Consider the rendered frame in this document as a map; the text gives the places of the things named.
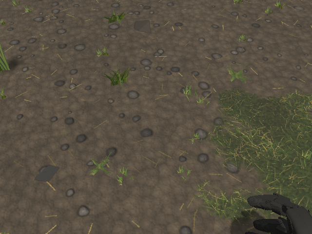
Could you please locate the right robot hand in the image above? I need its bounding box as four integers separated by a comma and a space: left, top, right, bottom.
245, 192, 312, 234

